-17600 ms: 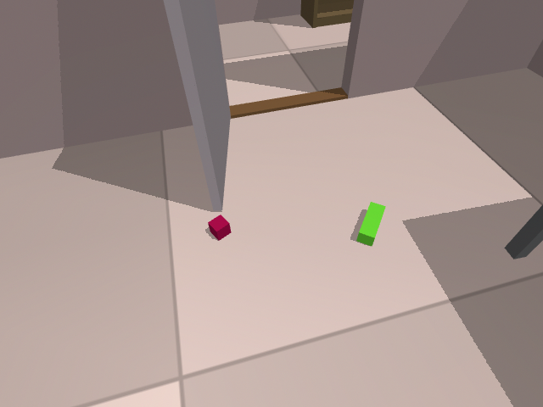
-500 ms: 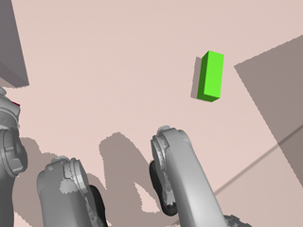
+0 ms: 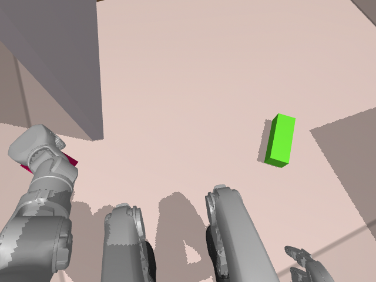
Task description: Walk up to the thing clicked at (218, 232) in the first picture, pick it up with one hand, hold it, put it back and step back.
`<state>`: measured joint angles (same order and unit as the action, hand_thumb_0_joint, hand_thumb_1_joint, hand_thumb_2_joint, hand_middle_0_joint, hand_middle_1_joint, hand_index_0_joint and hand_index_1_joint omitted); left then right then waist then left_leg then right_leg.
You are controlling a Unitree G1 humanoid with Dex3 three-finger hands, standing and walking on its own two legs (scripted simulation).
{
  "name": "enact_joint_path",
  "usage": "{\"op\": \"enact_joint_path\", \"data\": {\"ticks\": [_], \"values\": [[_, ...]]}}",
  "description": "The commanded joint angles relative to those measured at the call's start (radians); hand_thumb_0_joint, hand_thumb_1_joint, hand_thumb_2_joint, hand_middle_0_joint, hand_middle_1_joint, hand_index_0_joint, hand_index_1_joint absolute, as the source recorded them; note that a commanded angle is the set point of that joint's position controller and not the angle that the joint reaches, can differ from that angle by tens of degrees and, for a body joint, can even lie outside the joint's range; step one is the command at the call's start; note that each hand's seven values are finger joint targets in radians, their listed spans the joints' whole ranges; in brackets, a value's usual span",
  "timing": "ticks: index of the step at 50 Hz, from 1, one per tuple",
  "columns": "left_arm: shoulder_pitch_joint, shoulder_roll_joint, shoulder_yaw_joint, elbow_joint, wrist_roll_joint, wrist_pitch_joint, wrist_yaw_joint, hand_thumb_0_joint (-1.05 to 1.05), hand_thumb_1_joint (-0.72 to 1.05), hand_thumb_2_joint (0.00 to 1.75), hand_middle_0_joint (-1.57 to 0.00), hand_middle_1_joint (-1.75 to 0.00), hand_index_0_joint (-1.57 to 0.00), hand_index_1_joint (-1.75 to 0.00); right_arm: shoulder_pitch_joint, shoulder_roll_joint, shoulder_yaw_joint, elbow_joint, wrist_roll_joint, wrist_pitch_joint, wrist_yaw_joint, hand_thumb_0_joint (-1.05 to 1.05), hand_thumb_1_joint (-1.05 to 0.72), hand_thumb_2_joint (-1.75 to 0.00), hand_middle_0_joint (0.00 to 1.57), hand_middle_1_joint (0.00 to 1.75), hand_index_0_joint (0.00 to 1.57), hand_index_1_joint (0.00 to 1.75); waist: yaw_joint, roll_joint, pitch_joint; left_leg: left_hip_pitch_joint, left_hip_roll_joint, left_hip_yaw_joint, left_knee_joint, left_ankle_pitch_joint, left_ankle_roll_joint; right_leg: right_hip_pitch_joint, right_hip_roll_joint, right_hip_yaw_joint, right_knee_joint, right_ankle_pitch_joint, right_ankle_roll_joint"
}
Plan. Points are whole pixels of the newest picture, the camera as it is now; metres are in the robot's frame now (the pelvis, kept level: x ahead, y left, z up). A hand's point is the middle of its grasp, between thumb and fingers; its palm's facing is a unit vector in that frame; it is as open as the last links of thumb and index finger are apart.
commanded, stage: lift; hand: left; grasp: from above
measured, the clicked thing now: (51, 163) +0.43 +0.29 -0.13
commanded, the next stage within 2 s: hold in 0.96 s
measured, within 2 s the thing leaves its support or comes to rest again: neither
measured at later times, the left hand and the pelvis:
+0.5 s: hand out of the picture +0.39 +0.26 +0.10, palm faces -0.34 -0.32 -0.88, open 7.1 cm; pelvis +0.06 +0.00 +0.20, yaw +2 degrees
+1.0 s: hand out of the picture +0.40 +0.25 +0.19, palm faces -0.32 -0.34 -0.89, open 7.0 cm; pelvis +0.09 +0.00 +0.27, yaw +3 degrees
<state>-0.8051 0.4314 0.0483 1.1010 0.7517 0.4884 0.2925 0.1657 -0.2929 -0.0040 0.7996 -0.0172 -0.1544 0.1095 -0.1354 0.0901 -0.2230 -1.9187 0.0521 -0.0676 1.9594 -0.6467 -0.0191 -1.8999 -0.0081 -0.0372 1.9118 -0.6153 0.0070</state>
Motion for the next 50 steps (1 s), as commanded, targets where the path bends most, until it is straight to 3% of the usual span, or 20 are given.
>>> {"op": "enact_joint_path", "data": {"ticks": [1, 4, 8, 13, 15, 19, 20, 24, 25, 26, 28, 29, 34, 35, 37, 39, 43, 44, 45, 50], "values": [[-0.301, 0.244, -0.024, -0.264, 0.023, 0.047, 0.031, 0.00, 0.59, 0.46, -1.05, -0.47, -1.05, -0.47, 0.103, -0.160, -0.049, -0.062, 0.031, -0.014, -0.059, 0.00, -0.92, -0.91, 0.20, 0.30, 0.20, 0.30, -0.015, 0.044, -0.597, 0.509, -0.047, 0.037, -0.375, 0.060, 0.035, 0.515, 0.044, -0.014, -0.400, 0.047, -0.028], [-0.245, 0.215, -0.050, -0.273, 0.031, 0.064, 0.019, 0.00, 0.63, 0.44, -1.06, -0.47, -1.07, -0.46, 0.098, -0.147, -0.046, -0.057, 0.044, -0.011, -0.088, 0.00, -0.92, -0.91, 0.20, 0.30, 0.20, 0.30, -0.002, 0.038, -0.566, 0.613, -0.042, 0.043, -0.450, 0.081, 0.031, 0.590, 0.045, -0.013, -0.471, 0.072, -0.030], [-0.211, 0.170, -0.079, -0.320, 0.014, 0.077, 0.028, 0.00, 0.61, 0.52, -1.06, -0.50, -1.06, -0.50, 0.076, -0.127, -0.036, -0.055, 0.057, -0.011, -0.119, 0.00, -0.91, -0.91, 0.20, 0.30, 0.20, 0.30, 0.008, 0.036, -0.520, 0.726, -0.040, 0.051, -0.549, 0.122, 0.032, 0.703, 0.045, -0.006, -0.574, 0.119, -0.029], [-0.180, 0.100, -0.120, -0.275, 0.006, 0.090, 0.029, 0.00, 0.64, 0.54, -1.07, -0.52, -1.08, -0.51, 0.077, -0.110, -0.033, -0.027, 0.067, -0.016, -0.148, 0.00, -0.91, -0.91, 0.20, 0.30, 0.20, 0.30, 0.003, 0.007, -0.423, 0.882, -0.034, 0.041, -0.694, 0.166, 0.028, 0.816, 0.049, -0.014, -0.701, 0.164, -0.029], [-0.129, 0.090, -0.125, -0.241, 0.000, 0.092, 0.028, 0.00, 0.62, 0.56, -1.07, -0.49, -1.07, -0.50, 0.072, -0.104, -0.032, -0.022, 0.069, -0.021, -0.155, 0.00, -0.91, -0.90, 0.20, 0.30, 0.20, 0.30, 0.026, 0.014, -0.388, 0.933, -0.032, 0.039, -0.744, 0.181, 0.024, 0.854, 0.049, -0.013, -0.743, 0.171, -0.031], [-0.106, 0.059, -0.141, -0.224, -0.006, 0.080, 0.035, 0.00, 0.64, 0.53, -1.08, -0.50, -1.08, -0.50, 0.076, -0.093, -0.031, -0.024, 0.072, -0.024, -0.167, 0.00, -0.90, -0.90, 0.20, 0.30, 0.20, 0.30, 0.034, 0.011, -0.329, 1.026, -0.035, 0.043, -0.842, 0.220, 0.021, 0.951, 0.046, -0.006, -0.836, 0.204, -0.030], [-0.097, 0.034, -0.153, -0.199, -0.009, 0.079, 0.036, 0.00, 0.66, 0.53, -1.08, -0.52, -1.09, -0.52, 0.086, -0.090, -0.031, -0.021, 0.072, -0.024, -0.170, 0.00, -0.90, -0.90, 0.20, 0.30, 0.20, 0.30, 0.023, -0.001, -0.304, 1.034, -0.038, 0.048, -0.860, 0.244, 0.023, 0.970, 0.048, -0.004, -0.861, 0.226, -0.029], [-0.104, 0.023, -0.157, -0.214, -0.014, 0.073, 0.048, 0.00, 0.69, 0.56, -1.09, -0.55, -1.10, -0.54, 0.110, -0.086, -0.025, -0.019, 0.067, -0.021, -0.177, 0.00, -0.90, -0.90, 0.20, 0.30, 0.20, 0.30, 0.026, -0.005, -0.288, 1.127, -0.045, 0.063, -0.932, 0.347, 0.024, 1.088, 0.047, -0.001, -0.939, 0.327, -0.024], [-0.116, 0.050, -0.146, -0.252, -0.014, 0.069, 0.050, 0.00, 0.70, 0.57, -1.09, -0.58, -1.11, -0.56, 0.120, -0.089, -0.027, -0.029, 0.069, -0.019, -0.179, 0.00, -0.90, -0.90, 0.20, 0.30, 0.20, 0.30, 0.038, -0.004, -0.326, 1.167, -0.048, 0.070, -0.942, 0.398, 0.024, 1.147, 0.046, 0.002, -0.954, 0.380, -0.022], [-0.066, 0.024, -0.150, -0.193, -0.017, 0.073, 0.050, 0.00, 0.69, 0.56, -1.09, -0.57, -1.10, -0.56, 0.130, -0.087, -0.027, -0.020, 0.068, -0.018, -0.179, 0.00, -0.90, -0.90, 0.20, 0.30, 0.20, 0.30, 0.032, -0.030, -0.312, 1.183, -0.048, 0.067, -0.955, 0.441, 0.025, 1.168, 0.044, 0.002, -0.963, 0.428, -0.021], [-0.109, 0.068, -0.133, -0.261, -0.014, 0.066, 0.057, 0.00, 0.68, 0.58, -1.08, -0.57, -1.09, -0.56, 0.143, -0.091, -0.029, -0.025, 0.066, -0.012, -0.179, 0.00, -0.90, -0.90, 0.20, 0.30, 0.20, 0.30, 0.045, -0.003, -0.344, 1.237, -0.052, 0.078, -0.981, 0.510, 0.026, 1.236, 0.038, 0.008, -0.994, 0.510, -0.017], [-0.052, 0.020, -0.155, -0.197, -0.016, 0.073, 0.052, 0.00, 0.69, 0.56, -1.08, -0.56, -1.09, -0.55, 0.147, -0.085, -0.025, -0.023, 0.066, -0.012, -0.176, 0.00, -0.90, -0.90, 0.20, 0.30, 0.20, 0.30, 0.033, -0.040, -0.303, 1.243, -0.050, 0.072, -1.003, 0.524, 0.027, 1.246, 0.040, 0.001, -1.008, 0.523, -0.016], [-0.054, 0.026, -0.148, -0.211, -0.020, 0.069, 0.053, 0.00, 0.66, 0.52, -1.03, -0.56, -1.06, -0.54, 0.163, -0.090, -0.029, -0.028, 0.062, -0.005, -0.165, 0.00, -0.90, -0.90, 0.20, 0.30, 0.20, 0.30, 0.048, -0.054, -0.288, 1.292, -0.057, 0.083, -1.076, 0.562, 0.031, 1.361, 0.029, 0.009, -1.082, 0.598, -0.011], [-0.055, 0.034, -0.140, -0.225, -0.017, 0.070, 0.054, 0.00, 0.64, 0.53, -1.03, -0.56, -1.04, -0.54, 0.163, -0.089, -0.033, -0.029, 0.062, -0.004, -0.162, 0.00, -0.89, -0.90, 0.20, 0.30, 0.20, 0.30, 0.065, -0.033, -0.319, 1.340, -0.056, 0.086, -1.086, 0.595, 0.030, 1.381, 0.030, 0.010, -1.091, 0.618, -0.011], [-0.062, 0.018, -0.153, -0.216, -0.016, 0.071, 0.052, 0.00, 0.64, 0.53, -1.04, -0.54, -1.05, -0.53, 0.159, -0.091, -0.032, -0.033, 0.061, -0.003, -0.157, 0.00, -0.89, -0.90, 0.20, 0.30, 0.20, 0.30, 0.055, -0.044, -0.282, 1.371, -0.056, 0.084, -1.121, 0.599, 0.027, 1.396, 0.032, 0.004, -1.121, 0.609, -0.012], [-0.050, -0.005, -0.161, -0.192, -0.022, 0.073, 0.051, 0.00, 0.67, 0.51, -1.06, -0.53, -1.07, -0.52, 0.159, -0.089, -0.033, -0.033, 0.060, -0.002, -0.152, 0.00, -0.89, -0.90, 0.20, 0.30, 0.20, 0.30, 0.056, -0.046, -0.245, 1.397, -0.055, 0.083, -1.153, 0.597, 0.027, 1.390, 0.033, 0.000, -1.149, 0.585, -0.015], [-0.068, 0.009, -0.152, -0.202, -0.027, 0.078, 0.055, 0.00, 0.68, 0.50, -1.06, -0.54, -1.08, -0.52, 0.154, -0.094, -0.035, -0.036, 0.062, -0.006, -0.143, 0.00, -0.90, -0.90, 0.20, 0.30, 0.20, 0.30, 0.072, -0.054, -0.242, 1.431, -0.060, 0.090, -1.200, 0.608, 0.026, 1.458, 0.029, 0.003, -1.190, 0.610, -0.013], [-0.045, -0.021, -0.167, -0.162, -0.029, 0.085, 0.053, 0.00, 0.69, 0.52, -1.07, -0.53, -1.08, -0.52, 0.150, -0.095, -0.032, -0.035, 0.063, -0.008, -0.141, 0.00, -0.89, -0.90, 0.20, 0.30, 0.20, 0.30, 0.062, -0.092, -0.211, 1.435, -0.059, 0.084, -1.220, 0.593, 0.027, 1.460, 0.033, -0.001, -1.200, 0.594, -0.013], [-0.087, -0.018, -0.170, -0.209, -0.031, 0.083, 0.056, 0.00, 0.70, 0.51, -1.07, -0.54, -1.09, -0.52, 0.148, -0.094, -0.034, -0.038, 0.065, -0.009, -0.139, 0.00, -0.89, -0.90, 0.20, 0.30, 0.20, 0.30, 0.069, -0.070, -0.216, 1.448, -0.061, 0.093, -1.228, 0.591, 0.028, 1.469, 0.032, 0.002, -1.214, 0.596, -0.012], [-0.087, -0.030, -0.179, -0.195, -0.028, 0.104, 0.058, 0.00, 0.71, 0.50, -1.08, -0.54, -1.09, -0.52, 0.126, -0.094, -0.034, -0.038, 0.065, -0.015, -0.125, 0.00, -0.89, -0.90, 0.20, 0.30, 0.20, 0.30, 0.076, -0.065, -0.176, 1.477, -0.066, 0.104, -1.274, 0.571, 0.026, 1.492, 0.030, 0.006, -1.256, 0.574, -0.012]]}}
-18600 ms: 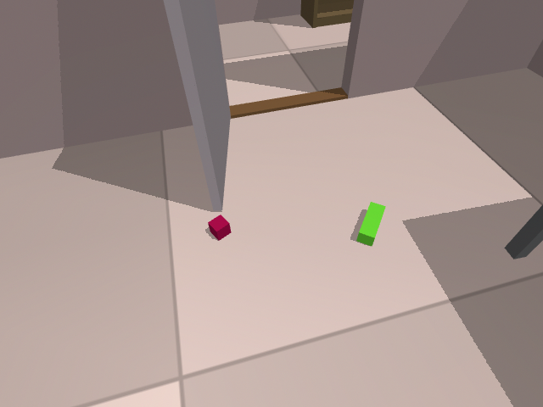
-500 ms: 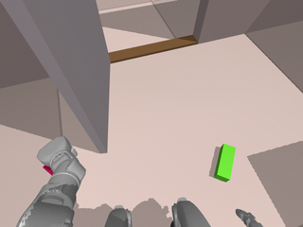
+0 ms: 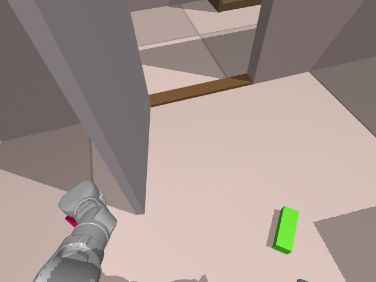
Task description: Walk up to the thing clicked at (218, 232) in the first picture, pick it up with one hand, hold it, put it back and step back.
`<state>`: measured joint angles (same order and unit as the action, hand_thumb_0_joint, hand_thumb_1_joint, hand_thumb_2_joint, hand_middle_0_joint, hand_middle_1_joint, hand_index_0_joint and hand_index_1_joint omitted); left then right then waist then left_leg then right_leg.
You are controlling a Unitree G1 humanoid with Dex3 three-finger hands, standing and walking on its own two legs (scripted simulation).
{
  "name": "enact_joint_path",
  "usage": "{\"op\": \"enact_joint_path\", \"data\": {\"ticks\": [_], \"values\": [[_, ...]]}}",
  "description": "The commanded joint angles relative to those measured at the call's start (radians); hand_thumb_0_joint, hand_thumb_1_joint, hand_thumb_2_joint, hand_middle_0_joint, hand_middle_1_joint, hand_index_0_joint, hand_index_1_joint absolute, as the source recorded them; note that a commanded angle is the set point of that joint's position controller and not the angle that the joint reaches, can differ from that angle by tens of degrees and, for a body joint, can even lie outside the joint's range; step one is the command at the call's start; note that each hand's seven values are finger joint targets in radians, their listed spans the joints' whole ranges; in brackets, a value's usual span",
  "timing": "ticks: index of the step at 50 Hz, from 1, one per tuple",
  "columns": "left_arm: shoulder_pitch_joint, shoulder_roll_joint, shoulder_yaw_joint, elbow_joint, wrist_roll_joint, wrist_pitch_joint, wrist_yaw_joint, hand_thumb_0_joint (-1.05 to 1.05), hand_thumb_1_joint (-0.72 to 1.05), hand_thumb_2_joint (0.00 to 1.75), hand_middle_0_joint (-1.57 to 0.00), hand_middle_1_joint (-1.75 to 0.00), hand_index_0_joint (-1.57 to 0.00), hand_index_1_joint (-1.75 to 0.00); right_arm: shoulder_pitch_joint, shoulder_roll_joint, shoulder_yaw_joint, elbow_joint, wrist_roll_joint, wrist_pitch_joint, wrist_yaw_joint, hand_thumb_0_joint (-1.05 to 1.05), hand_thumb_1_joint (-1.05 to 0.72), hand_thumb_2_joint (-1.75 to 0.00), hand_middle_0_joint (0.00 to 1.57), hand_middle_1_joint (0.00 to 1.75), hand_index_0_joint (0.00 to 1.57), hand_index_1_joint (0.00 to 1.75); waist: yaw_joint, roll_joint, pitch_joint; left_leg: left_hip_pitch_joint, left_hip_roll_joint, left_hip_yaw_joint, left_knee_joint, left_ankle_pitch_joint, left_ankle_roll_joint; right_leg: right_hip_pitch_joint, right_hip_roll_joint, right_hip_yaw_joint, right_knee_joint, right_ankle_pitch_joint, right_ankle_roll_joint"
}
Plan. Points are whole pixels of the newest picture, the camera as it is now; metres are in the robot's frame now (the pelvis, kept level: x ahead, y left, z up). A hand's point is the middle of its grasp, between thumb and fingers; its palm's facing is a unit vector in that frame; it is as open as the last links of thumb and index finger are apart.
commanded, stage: hold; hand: left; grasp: from above
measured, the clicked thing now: (90, 219) +0.32 +0.26 -0.12
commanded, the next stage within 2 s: crouch in 1.96 s
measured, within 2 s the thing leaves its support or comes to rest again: neither
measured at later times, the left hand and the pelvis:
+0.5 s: hand (86, 209) +0.32 +0.23 -0.04, palm faces -0.31 -0.32 -0.89, open 7.4 cm; pelvis +0.00 +0.00 +0.02, yaw +0 degrees
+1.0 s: hand (83, 209) +0.31 +0.23 -0.01, palm faces -0.31 -0.33 -0.89, open 7.7 cm; pelvis +0.00 +0.00 +0.03, yaw +0 degrees
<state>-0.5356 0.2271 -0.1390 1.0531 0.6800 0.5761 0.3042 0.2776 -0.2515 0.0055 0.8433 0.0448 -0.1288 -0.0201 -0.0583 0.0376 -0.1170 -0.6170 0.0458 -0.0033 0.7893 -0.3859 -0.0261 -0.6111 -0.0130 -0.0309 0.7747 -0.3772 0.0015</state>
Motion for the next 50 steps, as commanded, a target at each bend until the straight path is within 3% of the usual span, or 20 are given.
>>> {"op": "enact_joint_path", "data": {"ticks": [1, 2, 7, 8, 15, 23, 26, 28, 33, 35, 38, 47, 50], "values": [[-0.341, 0.169, 0.009, -0.122, 0.044, 0.022, 0.046, 0.00, 0.71, 0.51, -1.08, -0.53, -1.09, -0.51, 0.009, -0.135, -0.043, -0.080, 0.002, -0.042, 0.008, 0.00, -0.89, -0.90, 0.20, 0.30, 0.20, 0.30, -0.003, -0.020, -0.269, 0.180, -0.059, 0.039, -0.114, 0.307, 0.032, 0.206, 0.036, -0.002, -0.122, 0.325, -0.009], [-0.353, 0.178, 0.012, -0.153, 0.042, 0.025, 0.045, 0.00, 0.70, 0.49, -1.08, -0.52, -1.09, -0.51, 0.005, -0.138, -0.045, -0.086, 0.001, -0.043, 0.012, 0.00, -0.89, -0.90, 0.20, 0.30, 0.20, 0.30, 0.009, -0.007, -0.279, 0.204, -0.058, 0.038, -0.129, 0.311, 0.028, 0.220, 0.037, -0.006, -0.129, 0.318, -0.011], [-0.378, 0.157, -0.005, -0.159, 0.032, 0.046, 0.036, 0.00, 0.62, 0.45, -1.02, -0.52, -1.03, -0.51, -0.010, -0.140, -0.042, -0.091, 0.002, -0.049, 0.025, 0.00, -0.90, -0.90, 0.20, 0.30, 0.20, 0.30, 0.006, -0.027, -0.259, 0.230, -0.060, 0.036, -0.154, 0.341, 0.030, 0.253, 0.036, -0.005, -0.150, 0.353, -0.005], [-0.391, 0.178, 0.002, -0.193, 0.029, 0.042, 0.035, 0.00, 0.62, 0.47, -1.02, -0.51, -1.03, -0.51, -0.016, -0.143, -0.043, -0.102, 0.003, -0.050, 0.026, 0.00, -0.90, -0.90, 0.20, 0.30, 0.20, 0.30, 0.016, -0.021, -0.268, 0.243, -0.062, 0.039, -0.161, 0.334, 0.029, 0.270, 0.035, -0.003, -0.160, 0.345, -0.005], [-0.372, 0.175, -0.020, -0.226, 0.058, 0.049, -0.004, 0.00, 0.61, 0.47, -1.02, -0.51, -1.03, -0.51, -0.042, -0.139, -0.038, -0.115, 0.007, -0.047, 0.040, 0.00, -0.90, -0.90, 0.20, 0.30, 0.20, 0.30, 0.023, -0.013, -0.251, 0.282, -0.064, 0.043, -0.200, 0.338, 0.031, 0.294, 0.032, 0.004, -0.190, 0.346, -0.005], [-0.351, 0.142, -0.044, -0.244, 0.050, 0.084, -0.017, 0.00, 0.56, 0.50, -0.99, -0.54, -0.99, -0.54, -0.075, -0.133, -0.027, -0.130, 0.011, -0.051, 0.052, 0.00, -0.91, -0.90, 0.20, 0.30, 0.20, 0.30, 0.033, -0.047, -0.230, 0.315, -0.062, 0.041, -0.237, 0.353, 0.033, 0.340, 0.034, 0.002, -0.223, 0.358, -0.002], [-0.360, 0.176, -0.029, -0.267, 0.051, 0.091, -0.027, 0.00, 0.58, 0.52, -1.00, -0.56, -0.99, -0.56, -0.078, -0.135, -0.028, -0.132, 0.011, -0.051, 0.056, 0.00, -0.91, -0.90, 0.20, 0.30, 0.20, 0.30, 0.046, -0.033, -0.239, 0.326, -0.064, 0.045, -0.243, 0.364, 0.033, 0.356, 0.031, 0.006, -0.227, 0.369, -0.002], [-0.375, 0.139, -0.056, -0.285, 0.052, 0.096, -0.038, 0.00, 0.55, 0.52, -0.98, -0.56, -0.98, -0.56, -0.087, -0.133, -0.025, -0.140, 0.013, -0.051, 0.059, 0.00, -0.91, -0.90, 0.20, 0.30, 0.20, 0.30, 0.035, -0.047, -0.226, 0.340, -0.061, 0.042, -0.251, 0.368, 0.036, 0.350, 0.034, 0.001, -0.237, 0.373, -0.002], [-0.358, 0.175, -0.044, -0.302, 0.063, 0.105, -0.059, 0.00, 0.55, 0.55, -0.98, -0.56, -0.98, -0.56, -0.099, -0.134, -0.023, -0.148, 0.015, -0.048, 0.063, 0.00, -0.91, -0.90, 0.20, 0.30, 0.20, 0.30, 0.051, -0.031, -0.229, 0.348, -0.062, 0.044, -0.263, 0.371, 0.038, 0.373, 0.032, 0.006, -0.250, 0.372, -0.002], [-0.341, 0.150, -0.060, -0.317, 0.062, 0.110, -0.066, 0.00, 0.55, 0.55, -0.98, -0.57, -0.97, -0.58, -0.114, -0.129, -0.017, -0.156, 0.015, -0.050, 0.064, 0.00, -0.91, -0.90, 0.20, 0.30, 0.20, 0.30, 0.049, -0.046, -0.205, 0.343, -0.062, 0.042, -0.276, 0.339, 0.038, 0.368, 0.032, 0.007, -0.260, 0.340, -0.001], [-0.322, 0.164, -0.053, -0.341, 0.059, 0.118, -0.067, 0.00, 0.53, 0.53, -0.96, -0.58, -0.96, -0.58, -0.128, -0.128, -0.015, -0.164, 0.017, -0.052, 0.062, 0.00, -0.91, -0.90, 0.20, 0.30, 0.20, 0.30, 0.059, -0.048, -0.205, 0.350, -0.063, 0.043, -0.286, 0.320, 0.038, 0.374, 0.031, 0.008, -0.270, 0.317, -0.002], [-0.322, 0.172, -0.057, -0.396, 0.069, 0.141, -0.095, 0.00, 0.52, 0.56, -0.95, -0.60, -0.95, -0.60, -0.141, -0.130, -0.015, -0.172, 0.018, -0.055, 0.064, 0.00, -0.92, -0.91, 0.20, 0.30, 0.20, 0.30, 0.062, -0.027, -0.232, 0.382, -0.061, 0.042, -0.284, 0.379, 0.038, 0.392, 0.033, 0.011, -0.265, 0.375, -0.002], [-0.303, 0.178, -0.059, -0.416, 0.070, 0.145, -0.106, 0.00, 0.53, 0.55, -0.96, -0.59, -0.96, -0.59, -0.159, -0.125, -0.009, -0.181, 0.017, -0.057, 0.062, 0.00, -0.91, -0.91, 0.20, 0.30, 0.20, 0.30, 0.067, -0.052, -0.202, 0.368, -0.065, 0.043, -0.289, 0.342, 0.044, 0.398, 0.027, 0.011, -0.281, 0.345, 0.003]]}}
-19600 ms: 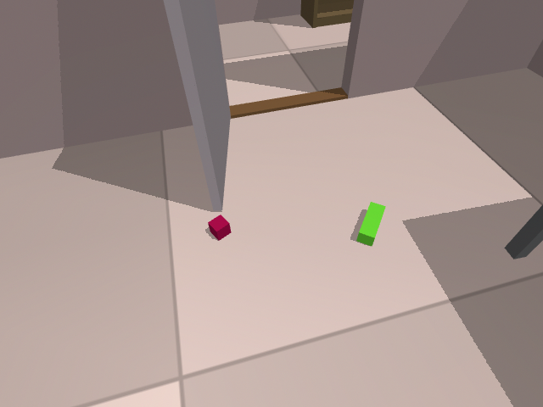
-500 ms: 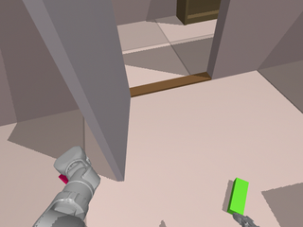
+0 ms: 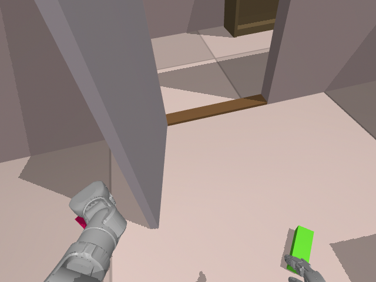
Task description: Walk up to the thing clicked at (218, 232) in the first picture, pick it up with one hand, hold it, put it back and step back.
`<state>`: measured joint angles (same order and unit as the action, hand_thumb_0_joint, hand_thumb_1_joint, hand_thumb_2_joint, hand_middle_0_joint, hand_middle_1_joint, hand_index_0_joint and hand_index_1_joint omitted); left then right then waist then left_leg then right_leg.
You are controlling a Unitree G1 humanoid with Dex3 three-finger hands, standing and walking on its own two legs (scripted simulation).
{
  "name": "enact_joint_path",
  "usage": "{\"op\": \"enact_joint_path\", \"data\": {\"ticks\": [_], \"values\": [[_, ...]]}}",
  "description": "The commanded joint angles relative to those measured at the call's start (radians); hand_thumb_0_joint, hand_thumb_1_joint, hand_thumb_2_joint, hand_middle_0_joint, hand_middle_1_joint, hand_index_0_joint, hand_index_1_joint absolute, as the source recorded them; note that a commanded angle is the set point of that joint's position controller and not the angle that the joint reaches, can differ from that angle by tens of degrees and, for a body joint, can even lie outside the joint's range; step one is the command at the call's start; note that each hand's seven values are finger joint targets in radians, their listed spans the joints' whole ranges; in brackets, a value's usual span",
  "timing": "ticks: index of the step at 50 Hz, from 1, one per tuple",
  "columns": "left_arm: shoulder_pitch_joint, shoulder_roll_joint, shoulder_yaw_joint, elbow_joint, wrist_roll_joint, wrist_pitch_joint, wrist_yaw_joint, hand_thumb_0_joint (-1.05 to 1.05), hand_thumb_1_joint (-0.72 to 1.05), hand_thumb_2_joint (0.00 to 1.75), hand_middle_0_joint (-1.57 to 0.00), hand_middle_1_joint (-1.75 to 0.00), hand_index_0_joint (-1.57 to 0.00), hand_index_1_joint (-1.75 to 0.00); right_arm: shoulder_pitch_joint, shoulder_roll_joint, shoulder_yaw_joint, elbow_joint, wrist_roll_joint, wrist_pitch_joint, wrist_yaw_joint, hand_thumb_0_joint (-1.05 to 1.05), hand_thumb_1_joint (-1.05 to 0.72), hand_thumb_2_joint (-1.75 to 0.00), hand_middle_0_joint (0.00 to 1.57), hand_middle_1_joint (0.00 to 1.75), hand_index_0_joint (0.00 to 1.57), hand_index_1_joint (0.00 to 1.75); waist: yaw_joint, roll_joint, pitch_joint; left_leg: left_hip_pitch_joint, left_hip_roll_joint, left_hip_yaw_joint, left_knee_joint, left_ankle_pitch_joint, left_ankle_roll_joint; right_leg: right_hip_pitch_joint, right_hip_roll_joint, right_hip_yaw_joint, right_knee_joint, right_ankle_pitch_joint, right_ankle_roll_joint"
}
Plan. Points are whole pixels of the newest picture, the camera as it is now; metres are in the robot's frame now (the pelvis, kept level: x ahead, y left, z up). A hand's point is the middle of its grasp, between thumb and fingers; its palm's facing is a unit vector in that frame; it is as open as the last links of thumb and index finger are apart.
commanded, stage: hold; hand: left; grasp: from above
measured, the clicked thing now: (100, 221) +0.31 +0.25 -0.08
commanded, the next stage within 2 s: crouch in 0.96 s
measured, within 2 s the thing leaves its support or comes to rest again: neither
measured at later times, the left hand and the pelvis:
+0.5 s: hand (100, 217) +0.29 +0.23 -0.03, palm faces -0.31 -0.34 -0.89, open 7.4 cm; pelvis +0.00 +0.00 +0.00, yaw +0 degrees
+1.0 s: hand (101, 218) +0.29 +0.23 -0.03, palm faces -0.32 -0.33 -0.89, open 6.9 cm; pelvis +0.00 +0.00 +0.00, yaw +0 degrees
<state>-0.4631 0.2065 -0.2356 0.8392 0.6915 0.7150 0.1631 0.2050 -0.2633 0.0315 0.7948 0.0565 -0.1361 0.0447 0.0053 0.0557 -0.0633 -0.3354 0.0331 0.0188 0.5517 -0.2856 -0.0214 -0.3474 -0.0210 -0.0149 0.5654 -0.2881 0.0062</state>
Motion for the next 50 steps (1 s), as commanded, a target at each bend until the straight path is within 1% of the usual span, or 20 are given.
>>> {"op": "enact_joint_path", "data": {"ticks": [1, 6, 8, 13, 15, 19, 20, 23, 25, 29, 31, 32, 34, 37, 39, 40, 42, 47, 48, 50], "values": [[-0.358, 0.182, 0.030, -0.175, 0.062, 0.011, 0.031, 0.00, 0.51, 0.56, -0.96, -0.59, -0.95, -0.59, -0.088, -0.112, -0.033, -0.134, 0.006, -0.051, -0.003, 0.00, -0.92, -0.91, 0.20, 0.30, 0.20, 0.30, -0.005, -0.087, -0.244, 0.080, -0.052, 0.021, -0.053, 0.231, 0.040, 0.127, 0.035, -0.004, -0.075, 0.247, -0.001], [-0.359, 0.214, 0.037, -0.265, 0.074, 0.022, 0.015, 0.00, 0.53, 0.57, -0.96, -0.60, -0.95, -0.61, -0.104, -0.111, -0.034, -0.150, 0.009, -0.048, -0.006, 0.00, -0.92, -0.91, 0.20, 0.30, 0.20, 0.30, 0.006, -0.053, -0.278, 0.106, -0.056, 0.025, -0.050, 0.253, 0.040, 0.144, 0.032, -0.001, -0.075, 0.268, 0.001], [-0.348, 0.190, 0.024, -0.247, 0.079, 0.032, 0.008, 0.00, 0.55, 0.56, -0.97, -0.60, -0.96, -0.60, -0.107, -0.108, -0.033, -0.142, 0.007, -0.047, -0.006, 0.00, -0.92, -0.91, 0.20, 0.30, 0.20, 0.30, 0.000, -0.058, -0.260, 0.105, -0.049, 0.020, -0.052, 0.269, 0.038, 0.136, 0.038, -0.005, -0.067, 0.277, -0.002], [-0.356, 0.208, 0.025, -0.311, 0.079, 0.043, -0.018, 0.00, 0.57, 0.55, -0.97, -0.61, -0.97, -0.60, -0.123, -0.109, -0.032, -0.160, 0.010, -0.047, -0.008, 0.00, -0.92, -0.91, 0.20, 0.30, 0.20, 0.30, 0.012, -0.056, -0.276, 0.118, -0.051, 0.020, -0.055, 0.275, 0.042, 0.149, 0.036, -0.005, -0.073, 0.284, -0.001], [-0.305, 0.178, 0.008, -0.270, 0.079, 0.055, -0.030, 0.00, 0.58, 0.57, -0.99, -0.61, -0.98, -0.61, -0.134, -0.104, -0.027, -0.161, 0.009, -0.047, -0.011, 0.00, -0.91, -0.91, 0.20, 0.30, 0.20, 0.30, 0.007, -0.065, -0.228, 0.104, -0.048, 0.017, -0.064, 0.254, 0.039, 0.132, 0.039, -0.009, -0.078, 0.252, -0.003], [-0.315, 0.213, 0.021, -0.352, 0.089, 0.050, -0.040, 0.00, 0.57, 0.55, -0.98, -0.60, -0.98, -0.60, -0.143, -0.102, -0.029, -0.179, 0.011, -0.049, -0.019, 0.00, -0.91, -0.91, 0.20, 0.30, 0.20, 0.30, 0.022, -0.056, -0.240, 0.107, -0.051, 0.016, -0.069, 0.228, 0.039, 0.136, 0.037, -0.010, -0.090, 0.218, -0.004], [-0.268, 0.195, 0.012, -0.313, 0.090, 0.058, -0.046, 0.00, 0.56, 0.55, -0.97, -0.60, -0.97, -0.60, -0.140, -0.101, -0.026, -0.178, 0.011, -0.050, -0.017, 0.00, -0.91, -0.91, 0.20, 0.30, 0.20, 0.30, 0.016, -0.077, -0.222, 0.100, -0.051, 0.013, -0.067, 0.228, 0.039, 0.138, 0.037, -0.009, -0.087, 0.218, -0.002], [-0.263, 0.196, 0.011, -0.351, 0.101, 0.063, -0.053, 0.00, 0.60, 0.56, -1.00, -0.61, -1.00, -0.61, -0.145, -0.098, -0.027, -0.187, 0.012, -0.050, -0.020, 0.00, -0.92, -0.91, 0.20, 0.30, 0.20, 0.30, 0.017, -0.069, -0.244, 0.113, -0.053, 0.015, -0.059, 0.255, 0.039, 0.138, 0.037, -0.005, -0.081, 0.244, -0.001], [-0.316, 0.202, 0.008, -0.435, 0.101, 0.058, -0.053, 0.00, 0.61, 0.57, -1.01, -0.60, -1.01, -0.60, -0.150, -0.095, -0.028, -0.190, 0.012, -0.048, -0.021, 0.00, -0.92, -0.91, 0.20, 0.30, 0.20, 0.30, 0.018, -0.036, -0.274, 0.140, -0.051, 0.017, -0.061, 0.271, 0.036, 0.148, 0.037, -0.006, -0.078, 0.261, -0.003], [-0.288, 0.171, -0.014, -0.403, 0.109, 0.069, -0.058, 0.00, 0.62, 0.59, -1.03, -0.60, -1.02, -0.61, -0.155, -0.094, -0.026, -0.186, 0.012, -0.051, -0.024, 0.00, -0.92, -0.91, 0.20, 0.30, 0.20, 0.30, 0.014, -0.065, -0.246, 0.132, -0.048, 0.011, -0.055, 0.291, 0.036, 0.137, 0.040, -0.011, -0.072, 0.280, -0.002], [-0.269, 0.193, -0.001, -0.390, 0.109, 0.073, -0.058, 0.00, 0.63, 0.61, -1.02, -0.63, -1.02, -0.63, -0.152, -0.099, -0.028, -0.182, 0.011, -0.051, -0.022, 0.00, -0.92, -0.91, 0.20, 0.30, 0.20, 0.30, 0.019, -0.060, -0.239, 0.131, -0.050, 0.013, -0.060, 0.282, 0.036, 0.141, 0.038, -0.010, -0.077, 0.270, -0.003], [-0.306, 0.183, -0.010, -0.423, 0.105, 0.070, -0.060, 0.00, 0.65, 0.60, -1.04, -0.62, -1.04, -0.62, -0.160, -0.093, -0.025, -0.185, 0.008, -0.053, -0.024, 0.00, -0.92, -0.91, 0.20, 0.30, 0.20, 0.30, 0.018, -0.060, -0.238, 0.126, -0.048, 0.010, -0.062, 0.271, 0.037, 0.138, 0.038, -0.013, -0.081, 0.261, -0.002], [-0.243, 0.162, -0.018, -0.349, 0.110, 0.085, -0.065, 0.00, 0.63, 0.60, -1.04, -0.60, -1.03, -0.61, -0.161, -0.093, -0.023, -0.188, 0.012, -0.054, -0.024, 0.00, -0.92, -0.91, 0.20, 0.30, 0.20, 0.30, 0.017, -0.104, -0.207, 0.110, -0.053, 0.012, -0.059, 0.254, 0.043, 0.132, 0.034, -0.010, -0.091, 0.250, 0.003], [-0.289, 0.181, -0.007, -0.400, 0.108, 0.074, -0.067, 0.00, 0.65, 0.65, -1.04, -0.65, -1.03, -0.66, -0.160, -0.089, -0.025, -0.190, 0.010, -0.058, -0.025, 0.00, -0.92, -0.91, 0.20, 0.30, 0.20, 0.30, 0.026, -0.062, -0.240, 0.119, -0.056, 0.015, -0.060, 0.254, 0.038, 0.138, 0.032, -0.009, -0.087, 0.244, -0.001], [-0.269, 0.175, -0.011, -0.362, 0.119, 0.075, -0.066, 0.00, 0.66, 0.59, -1.05, -0.63, -1.05, -0.63, -0.155, -0.094, -0.028, -0.184, 0.008, -0.059, -0.023, 0.00, -0.92, -0.91, 0.20, 0.30, 0.20, 0.30, 0.016, -0.071, -0.232, 0.118, -0.051, 0.011, -0.058, 0.255, 0.038, 0.134, 0.034, -0.010, -0.081, 0.240, -0.002], [-0.319, 0.196, 0.000, -0.423, 0.118, 0.064, -0.060, 0.00, 0.68, 0.61, -1.07, -0.64, -1.06, -0.64, -0.155, -0.093, -0.029, -0.187, 0.008, -0.060, -0.024, 0.00, -0.92, -0.91, 0.20, 0.30, 0.20, 0.30, 0.026, -0.038, -0.269, 0.134, -0.051, 0.013, -0.060, 0.268, 0.035, 0.142, 0.035, -0.010, -0.075, 0.250, -0.005], [-0.285, 0.188, -0.002, -0.350, 0.127, 0.069, -0.050, 0.00, 0.66, 0.63, -1.07, -0.62, -1.06, -0.63, -0.150, -0.093, -0.025, -0.185, 0.006, -0.060, -0.025, 0.00, -0.92, -0.91, 0.20, 0.30, 0.20, 0.30, 0.019, -0.066, -0.236, 0.114, -0.049, 0.009, -0.057, 0.264, 0.035, 0.139, 0.037, -0.013, -0.077, 0.244, -0.004], [-0.327, 0.176, -0.005, -0.369, 0.104, 0.056, -0.046, 0.00, 0.71, 0.62, -1.09, -0.63, -1.09, -0.63, -0.149, -0.094, -0.031, -0.179, 0.007, -0.066, -0.024, 0.00, -0.92, -0.91, 0.20, 0.30, 0.20, 0.30, 0.020, -0.049, -0.269, 0.123, -0.049, 0.013, -0.052, 0.272, 0.036, 0.149, 0.035, -0.010, -0.074, 0.259, -0.004], [-0.291, 0.171, -0.005, -0.353, 0.099, 0.060, -0.043, 0.00, 0.69, 0.63, -1.09, -0.63, -1.08, -0.63, -0.149, -0.092, -0.029, -0.178, 0.007, -0.064, -0.024, 0.00, -0.92, -0.91, 0.20, 0.30, 0.20, 0.30, 0.026, -0.060, -0.269, 0.124, -0.051, 0.014, -0.051, 0.281, 0.037, 0.151, 0.035, -0.011, -0.074, 0.268, -0.003], [-0.290, 0.159, -0.012, -0.335, 0.104, 0.062, -0.039, 0.00, 0.67, 0.63, -1.07, -0.63, -1.06, -0.64, -0.148, -0.093, -0.029, -0.178, 0.006, -0.065, -0.021, 0.00, -0.92, -0.91, 0.20, 0.30, 0.20, 0.30, 0.015, -0.071, -0.245, 0.110, -0.051, 0.015, -0.050, 0.272, 0.039, 0.142, 0.035, -0.010, -0.077, 0.266, -0.001]]}}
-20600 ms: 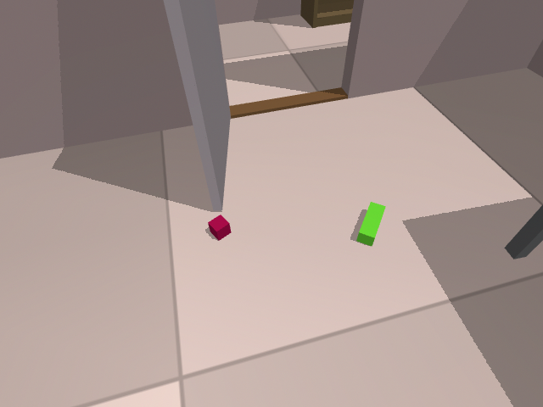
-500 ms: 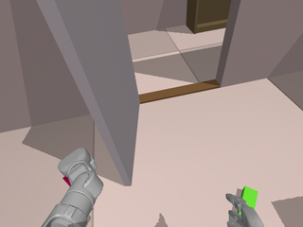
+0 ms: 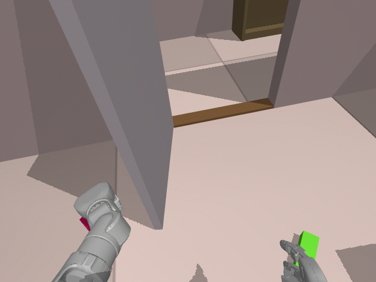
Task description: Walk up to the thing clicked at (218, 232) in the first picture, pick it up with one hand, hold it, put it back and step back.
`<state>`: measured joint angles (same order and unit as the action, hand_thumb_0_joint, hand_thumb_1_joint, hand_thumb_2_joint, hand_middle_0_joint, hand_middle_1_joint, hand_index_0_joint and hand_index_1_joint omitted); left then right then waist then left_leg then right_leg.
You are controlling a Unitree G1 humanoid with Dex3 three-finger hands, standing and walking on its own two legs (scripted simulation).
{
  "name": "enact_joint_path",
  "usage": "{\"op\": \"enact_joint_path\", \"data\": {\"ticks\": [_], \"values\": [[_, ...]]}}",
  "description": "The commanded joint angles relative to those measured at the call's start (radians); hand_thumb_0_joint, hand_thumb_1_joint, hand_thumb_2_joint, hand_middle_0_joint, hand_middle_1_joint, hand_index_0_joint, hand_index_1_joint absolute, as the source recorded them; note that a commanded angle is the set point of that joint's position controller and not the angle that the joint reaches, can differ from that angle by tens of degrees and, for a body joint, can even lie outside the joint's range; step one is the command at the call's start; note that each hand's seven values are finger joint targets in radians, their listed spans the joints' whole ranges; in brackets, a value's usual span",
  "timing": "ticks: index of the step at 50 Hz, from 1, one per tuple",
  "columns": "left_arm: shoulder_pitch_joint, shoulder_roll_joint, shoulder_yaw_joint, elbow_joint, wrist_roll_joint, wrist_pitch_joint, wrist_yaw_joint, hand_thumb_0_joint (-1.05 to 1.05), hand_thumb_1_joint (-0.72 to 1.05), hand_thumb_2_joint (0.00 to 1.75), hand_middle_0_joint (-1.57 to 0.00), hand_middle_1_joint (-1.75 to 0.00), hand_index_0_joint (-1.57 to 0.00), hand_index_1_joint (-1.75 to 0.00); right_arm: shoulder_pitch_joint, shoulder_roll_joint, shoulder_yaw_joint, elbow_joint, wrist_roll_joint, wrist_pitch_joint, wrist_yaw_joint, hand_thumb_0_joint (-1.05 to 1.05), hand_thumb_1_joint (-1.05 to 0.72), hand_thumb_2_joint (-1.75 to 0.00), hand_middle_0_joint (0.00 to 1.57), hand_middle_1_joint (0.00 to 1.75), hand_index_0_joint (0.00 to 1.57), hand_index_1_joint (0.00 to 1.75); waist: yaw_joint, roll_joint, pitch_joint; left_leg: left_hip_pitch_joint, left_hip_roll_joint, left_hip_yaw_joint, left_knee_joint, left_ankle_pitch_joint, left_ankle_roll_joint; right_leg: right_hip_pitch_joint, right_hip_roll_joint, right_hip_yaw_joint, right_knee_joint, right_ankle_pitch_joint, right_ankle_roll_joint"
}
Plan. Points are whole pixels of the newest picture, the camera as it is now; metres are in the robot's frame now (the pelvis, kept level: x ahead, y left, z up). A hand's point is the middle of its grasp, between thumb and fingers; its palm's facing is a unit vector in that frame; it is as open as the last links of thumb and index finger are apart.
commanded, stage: crouch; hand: left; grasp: from above
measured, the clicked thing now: (104, 223) +0.29 +0.25 -0.07
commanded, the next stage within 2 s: none
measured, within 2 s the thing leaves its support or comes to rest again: neither
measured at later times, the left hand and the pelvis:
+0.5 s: hand (118, 233) +0.29 +0.22 -0.12, palm faces -0.40 -0.28 -0.87, open 6.4 cm; pelvis -0.01 +0.00 -0.02, yaw +0 degrees
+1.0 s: hand (144, 240) +0.36 +0.22 -0.37, palm faces -0.30 -0.31 -0.90, open 6.8 cm; pelvis -0.07 +0.00 -0.23, yaw -3 degrees
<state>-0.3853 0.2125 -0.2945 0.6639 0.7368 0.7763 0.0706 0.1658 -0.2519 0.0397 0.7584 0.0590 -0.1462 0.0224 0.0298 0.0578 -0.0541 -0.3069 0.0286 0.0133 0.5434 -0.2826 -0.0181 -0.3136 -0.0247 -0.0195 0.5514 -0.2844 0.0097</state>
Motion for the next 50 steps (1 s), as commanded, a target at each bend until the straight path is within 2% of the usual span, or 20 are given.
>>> {"op": "enact_joint_path", "data": {"ticks": [1, 3, 4, 5, 6, 10, 11, 13, 14, 15, 19, 26, 30, 32, 35, 38, 42, 45, 48, 50], "values": [[-0.353, 0.145, 0.046, -0.137, 0.056, 0.001, 0.055, 0.00, 0.68, 0.63, -1.09, -0.60, -1.08, -0.62, -0.108, -0.108, -0.036, -0.139, 0.003, -0.055, 0.001, 0.00, -0.92, -0.91, 0.20, 0.30, 0.20, 0.30, -0.010, -0.080, -0.233, 0.072, -0.044, 0.018, -0.047, 0.257, 0.036, 0.106, 0.039, -0.008, -0.063, 0.249, -0.007], [-0.398, 0.177, 0.062, -0.176, 0.053, -0.007, 0.059, 0.00, 0.72, 0.61, -1.06, -0.69, -1.08, -0.67, -0.104, -0.111, -0.042, -0.137, 0.003, -0.054, 0.001, 0.00, -0.91, -0.91, 0.20, 0.30, 0.20, 0.30, -0.002, -0.048, -0.276, 0.093, -0.042, 0.018, -0.047, 0.274, 0.031, 0.111, 0.042, -0.008, -0.058, 0.256, -0.010], [-0.384, 0.162, 0.053, -0.188, 0.056, -0.006, 0.062, 0.00, 0.64, 0.62, -0.98, -0.68, -1.00, -0.64, -0.110, -0.104, -0.039, -0.141, 0.003, -0.054, 0.001, 0.00, -0.85, -0.89, 0.20, 0.30, 0.20, 0.30, 0.001, -0.046, -0.281, 0.097, -0.041, 0.016, -0.047, 0.281, 0.029, 0.120, 0.043, -0.013, -0.056, 0.259, -0.011], [-0.360, 0.137, 0.043, -0.153, 0.060, 0.000, 0.066, 0.00, 0.71, 0.57, -1.06, -0.60, -1.08, -0.56, -0.106, -0.105, -0.038, -0.141, 0.002, -0.054, 0.003, 0.00, -0.87, -0.90, 0.20, 0.30, 0.20, 0.30, -0.011, -0.072, -0.263, 0.087, -0.043, 0.017, -0.042, 0.276, 0.033, 0.110, 0.041, -0.009, -0.060, 0.264, -0.007], [-0.367, 0.155, 0.050, -0.174, 0.061, -0.003, 0.074, 0.00, 0.77, 0.56, -1.11, -0.58, -1.14, -0.55, -0.106, -0.105, -0.037, -0.142, 0.003, -0.054, 0.002, 0.00, -0.87, -0.90, 0.20, 0.30, 0.20, 0.30, -0.002, -0.070, -0.253, 0.081, -0.045, 0.019, -0.045, 0.260, 0.032, 0.108, 0.041, -0.011, -0.064, 0.247, -0.008], [-0.351, 0.136, 0.057, -0.080, 0.058, -0.018, 0.103, 0.00, 0.79, 0.53, -1.14, -0.53, -1.16, -0.51, -0.081, -0.110, -0.041, -0.123, -0.004, -0.063, 0.005, 0.00, -0.88, -0.90, 0.20, 0.30, 0.20, 0.30, -0.021, -0.101, -0.196, 0.045, -0.044, 0.020, -0.040, 0.215, 0.033, 0.077, 0.037, -0.007, -0.068, 0.211, -0.007], [-0.349, 0.113, 0.053, -0.051, 0.054, -0.027, 0.115, 0.00, 0.79, 0.51, -1.14, -0.51, -1.16, -0.49, -0.078, -0.108, -0.042, -0.115, -0.007, -0.068, 0.007, 0.00, -0.88, -0.90, 0.20, 0.30, 0.20, 0.30, -0.027, -0.113, -0.189, 0.034, -0.042, 0.017, -0.036, 0.213, 0.033, 0.063, 0.038, -0.008, -0.063, 0.209, -0.007], [-0.365, 0.125, 0.069, 0.006, 0.053, -0.042, 0.147, 0.00, 0.79, 0.52, -1.15, -0.51, -1.17, -0.49, -0.058, -0.116, -0.047, -0.104, -0.011, -0.074, 0.011, 0.00, -0.88, -0.90, 0.20, 0.30, 0.20, 0.30, -0.031, -0.105, -0.188, 0.022, -0.040, 0.019, -0.031, 0.200, 0.029, 0.051, 0.040, -0.007, -0.053, 0.194, -0.010], [-0.384, 0.087, 0.057, 0.023, 0.049, -0.052, 0.160, 0.00, 0.79, 0.50, -1.15, -0.50, -1.17, -0.48, -0.050, -0.113, -0.048, -0.098, -0.012, -0.077, 0.014, 0.00, -0.88, -0.90, 0.20, 0.30, 0.20, 0.30, -0.045, -0.111, -0.185, 0.016, -0.041, 0.020, -0.022, 0.199, 0.029, 0.039, 0.038, -0.003, -0.047, 0.204, -0.009], [-0.402, 0.113, 0.074, 0.050, 0.050, -0.060, 0.177, 0.00, 0.80, 0.49, -1.16, -0.51, -1.18, -0.49, -0.035, -0.118, -0.054, -0.089, -0.014, -0.078, 0.015, 0.00, -0.88, -0.90, 0.20, 0.30, 0.20, 0.30, -0.042, -0.098, -0.194, 0.006, -0.043, 0.024, -0.011, 0.191, 0.028, 0.027, 0.037, -0.001, -0.040, 0.196, -0.010], [-0.461, 0.086, 0.091, 0.190, 0.035, -0.108, 0.252, 0.00, 0.81, 0.45, -1.16, -0.50, -1.19, -0.47, 0.021, -0.124, -0.064, -0.051, -0.024, -0.080, 0.023, 0.00, -0.88, -0.90, 0.20, 0.30, 0.20, 0.30, -0.076, -0.110, -0.192, -0.057, -0.038, 0.025, 0.038, 0.161, 0.023, -0.039, 0.041, 0.002, 0.007, 0.176, -0.017], [-0.593, 0.083, 0.180, 0.413, 0.069, -0.226, 0.418, 0.00, 0.84, 0.49, -1.20, -0.51, -1.22, -0.48, 0.100, -0.136, -0.107, -0.005, -0.065, -0.077, 0.055, 0.00, -0.88, -0.89, 0.20, 0.30, 0.20, 0.30, -0.117, -0.054, -0.339, -0.360, -0.024, 0.030, 0.366, 0.147, 0.002, -0.347, 0.041, 0.015, 0.330, 0.173, -0.034], [-0.674, 0.108, 0.243, 0.522, 0.061, -0.265, 0.508, 0.00, 0.85, 0.55, -1.25, -0.48, -1.25, -0.48, 0.117, -0.146, -0.122, -0.004, -0.089, -0.072, 0.081, 0.00, -0.89, -0.90, 0.20, 0.30, 0.20, 0.30, -0.131, -0.023, -0.461, -0.574, -0.021, 0.018, 0.555, 0.077, -0.006, -0.542, 0.048, 0.004, 0.517, 0.109, -0.044], [-0.716, 0.159, 0.284, 0.559, 0.045, -0.270, 0.538, 0.00, 0.83, 0.54, -1.23, -0.47, -1.23, -0.47, 0.109, -0.151, -0.122, 0.001, -0.095, -0.066, 0.092, 0.00, -0.89, -0.90, 0.20, 0.30, 0.20, 0.30, -0.123, 0.013, -0.530, -0.661, -0.020, 0.012, 0.620, 0.045, -0.007, -0.608, 0.053, -0.001, 0.584, 0.078, -0.051], [-0.812, 0.202, 0.316, 0.588, 0.031, -0.278, 0.565, 0.00, 0.70, 0.57, -1.15, -0.48, -1.15, -0.49, 0.114, -0.170, -0.128, 0.010, -0.105, -0.063, 0.100, 0.00, -0.89, -0.90, 0.20, 0.30, 0.20, 0.30, -0.150, 0.046, -0.631, -0.750, -0.015, -0.006, 0.705, -0.001, -0.005, -0.716, 0.064, -0.019, 0.678, 0.033, -0.054], [-0.848, 0.249, 0.356, 0.629, 0.014, -0.286, 0.585, 0.00, 0.69, 0.57, -1.14, -0.51, -1.14, -0.51, 0.108, -0.178, -0.126, 0.027, -0.117, -0.066, 0.104, 0.00, -0.89, -0.90, 0.20, 0.30, 0.20, 0.30, -0.161, 0.062, -0.688, -0.862, -0.016, -0.009, 0.772, -0.076, 0.000, -0.795, 0.061, -0.024, 0.744, -0.042, -0.049], [-0.891, 0.310, 0.395, 0.648, 0.000, -0.301, 0.581, 0.00, 0.69, 0.55, -1.14, -0.52, -1.14, -0.52, 0.114, -0.164, -0.120, 0.051, -0.128, -0.064, 0.108, 0.00, -0.90, -0.90, 0.20, 0.30, 0.20, 0.30, -0.189, 0.038, -0.763, -1.010, -0.019, 0.003, 0.891, -0.133, 0.016, -0.821, 0.056, -0.009, 0.811, -0.075, -0.032], [-0.895, 0.337, 0.400, 0.679, 0.010, -0.327, 0.554, 0.00, 0.66, 0.52, -1.11, -0.51, -1.12, -0.50, 0.137, -0.159, -0.123, 0.083, -0.139, -0.066, 0.109, 0.00, -0.91, -0.90, 0.20, 0.30, 0.20, 0.30, -0.221, 0.029, -0.761, -1.124, -0.016, 0.007, 0.997, -0.147, 0.025, -0.872, 0.056, 0.003, 0.872, -0.093, -0.025], [-0.938, 0.395, 0.420, 0.615, 0.034, -0.363, 0.536, 0.00, 0.65, 0.50, -1.12, -0.48, -1.13, -0.47, 0.130, -0.148, -0.111, 0.072, -0.144, -0.067, 0.111, 0.00, -0.91, -0.90, 0.20, 0.30, 0.20, 0.30, -0.216, 0.092, -0.804, -1.137, -0.012, -0.003, 1.056, -0.169, 0.025, -0.965, 0.056, -0.015, 0.948, -0.129, -0.032], [-0.945, 0.409, 0.419, 0.643, 0.060, -0.374, 0.530, 0.00, 0.63, 0.48, -1.09, -0.48, -1.10, -0.47, 0.124, -0.161, -0.108, 0.074, -0.146, -0.065, 0.111, 0.00, -0.90, -0.90, 0.20, 0.30, 0.20, 0.30, -0.236, 0.106, -0.780, -1.141, -0.004, -0.022, 1.087, -0.188, 0.023, -1.061, 0.056, -0.039, 0.996, -0.160, -0.036]]}}
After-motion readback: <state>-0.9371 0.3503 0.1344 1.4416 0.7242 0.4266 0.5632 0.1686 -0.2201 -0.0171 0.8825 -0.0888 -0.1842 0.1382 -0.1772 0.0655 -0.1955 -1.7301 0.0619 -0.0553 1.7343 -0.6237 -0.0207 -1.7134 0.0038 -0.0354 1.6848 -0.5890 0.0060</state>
